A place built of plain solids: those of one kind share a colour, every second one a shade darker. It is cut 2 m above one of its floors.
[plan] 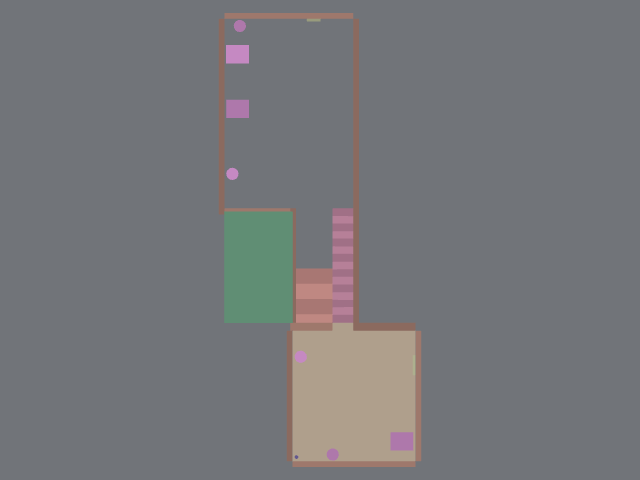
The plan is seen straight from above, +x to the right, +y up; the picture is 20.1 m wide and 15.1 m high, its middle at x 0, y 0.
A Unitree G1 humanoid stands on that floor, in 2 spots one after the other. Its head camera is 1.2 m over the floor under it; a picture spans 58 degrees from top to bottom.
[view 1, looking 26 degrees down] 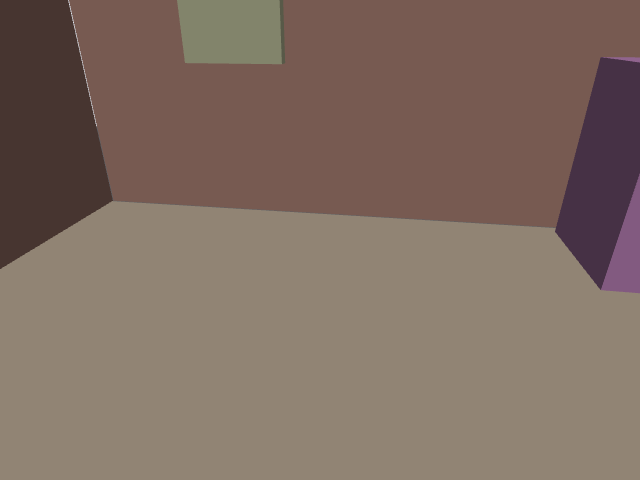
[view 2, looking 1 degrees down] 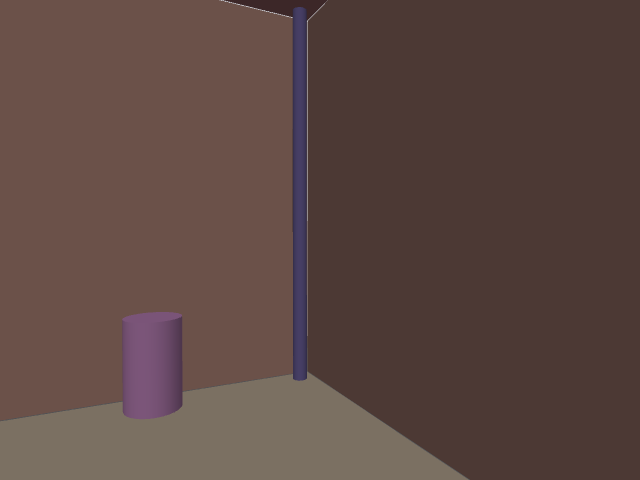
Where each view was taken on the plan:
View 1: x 0.15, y -4.93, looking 9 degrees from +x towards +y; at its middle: floor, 2.74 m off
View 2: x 0.72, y -3.60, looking -117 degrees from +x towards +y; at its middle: wall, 3.50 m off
